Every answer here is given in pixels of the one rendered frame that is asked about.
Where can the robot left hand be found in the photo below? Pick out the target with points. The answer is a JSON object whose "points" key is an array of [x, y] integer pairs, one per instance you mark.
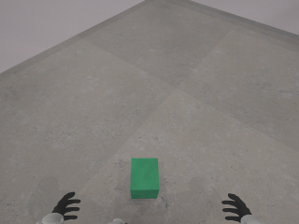
{"points": [[62, 208]]}

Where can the robot left forearm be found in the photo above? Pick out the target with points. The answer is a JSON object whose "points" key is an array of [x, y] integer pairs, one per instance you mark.
{"points": [[52, 218]]}

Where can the robot right hand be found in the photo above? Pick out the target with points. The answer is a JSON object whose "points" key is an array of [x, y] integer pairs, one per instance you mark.
{"points": [[240, 209]]}

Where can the robot right forearm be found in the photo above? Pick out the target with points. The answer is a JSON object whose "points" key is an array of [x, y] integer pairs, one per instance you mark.
{"points": [[250, 219]]}

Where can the carton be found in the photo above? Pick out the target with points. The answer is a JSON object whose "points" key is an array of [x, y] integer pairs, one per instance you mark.
{"points": [[144, 178]]}

